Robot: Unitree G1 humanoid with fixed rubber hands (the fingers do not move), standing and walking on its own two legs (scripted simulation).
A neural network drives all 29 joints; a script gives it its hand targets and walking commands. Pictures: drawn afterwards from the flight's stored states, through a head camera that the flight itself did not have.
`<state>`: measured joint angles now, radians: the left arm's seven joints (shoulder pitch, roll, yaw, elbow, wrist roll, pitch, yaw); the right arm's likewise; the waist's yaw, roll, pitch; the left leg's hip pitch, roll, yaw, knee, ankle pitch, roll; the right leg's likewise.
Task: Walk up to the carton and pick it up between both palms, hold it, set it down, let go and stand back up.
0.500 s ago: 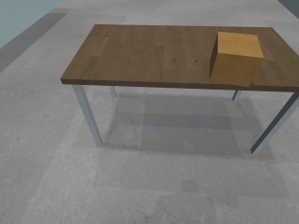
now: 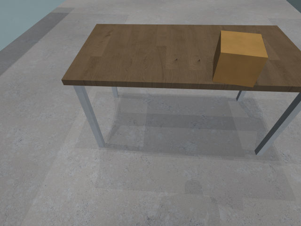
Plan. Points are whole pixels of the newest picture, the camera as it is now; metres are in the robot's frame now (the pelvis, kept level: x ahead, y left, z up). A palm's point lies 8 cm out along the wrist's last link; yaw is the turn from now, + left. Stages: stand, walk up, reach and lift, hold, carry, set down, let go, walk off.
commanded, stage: stand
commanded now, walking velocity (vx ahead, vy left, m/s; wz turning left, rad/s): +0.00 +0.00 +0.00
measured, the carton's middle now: (236, 57) +0.86 -0.39 -0.02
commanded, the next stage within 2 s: walk up in 0.18 s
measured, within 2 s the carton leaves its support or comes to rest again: neither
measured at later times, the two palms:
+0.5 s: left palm out of the picture +0.01 +0.23 -0.15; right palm out of the picture -0.01 -0.23 -0.15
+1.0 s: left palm out of the picture +0.09 +0.13 -0.20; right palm (283, 216) +0.21 -0.38 -0.15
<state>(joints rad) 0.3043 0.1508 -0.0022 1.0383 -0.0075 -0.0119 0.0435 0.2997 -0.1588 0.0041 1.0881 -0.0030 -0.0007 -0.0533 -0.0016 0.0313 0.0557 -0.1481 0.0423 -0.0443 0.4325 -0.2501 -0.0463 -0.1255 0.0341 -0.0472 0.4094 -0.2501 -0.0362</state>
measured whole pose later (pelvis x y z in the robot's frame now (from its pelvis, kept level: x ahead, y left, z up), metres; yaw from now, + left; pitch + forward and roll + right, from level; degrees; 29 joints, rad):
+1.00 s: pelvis +0.12 -0.13 -0.05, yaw +1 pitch -5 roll -2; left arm 0.35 0.29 0.01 0.96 0.05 0.01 0.00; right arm 0.26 -0.19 -0.05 0.84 -0.03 -0.05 -0.01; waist 0.06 -0.06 0.13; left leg -0.43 0.05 0.08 0.85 -0.30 0.05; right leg -0.23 -0.01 -0.20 0.85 -0.52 -0.06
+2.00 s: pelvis +0.38 -0.38 -0.03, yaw -2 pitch -5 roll +1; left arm 0.23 0.30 0.03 0.81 0.02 0.07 -0.04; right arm 0.35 -0.18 -0.02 0.73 -0.05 -0.03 -0.05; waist 0.00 -0.12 0.14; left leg -0.26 0.09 0.07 0.69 -0.34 -0.04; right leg -0.49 -0.10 0.00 1.04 -0.42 0.04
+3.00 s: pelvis +0.38 -0.40 -0.03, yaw +5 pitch -3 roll -2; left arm 0.29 0.27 0.02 0.75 0.06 -0.01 0.06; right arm 0.21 -0.31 -0.06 0.72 -0.05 0.10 0.06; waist 0.01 0.06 0.16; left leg -0.41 0.02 -0.02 1.01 -0.54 0.00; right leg -0.35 -0.13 -0.12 0.67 -0.25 0.03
